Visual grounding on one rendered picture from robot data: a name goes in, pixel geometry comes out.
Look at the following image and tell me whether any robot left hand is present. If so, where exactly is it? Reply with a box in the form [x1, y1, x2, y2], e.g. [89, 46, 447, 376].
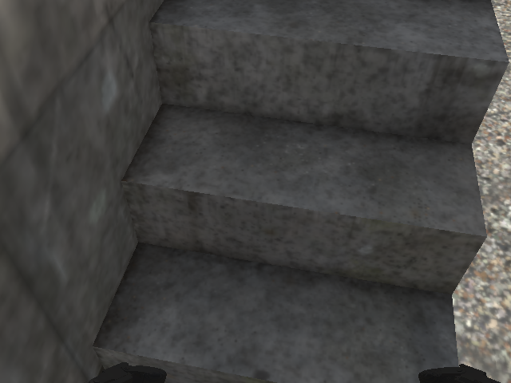
[84, 362, 167, 383]

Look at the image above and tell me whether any robot right hand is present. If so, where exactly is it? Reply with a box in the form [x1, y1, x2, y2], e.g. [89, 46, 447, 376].
[418, 364, 500, 383]

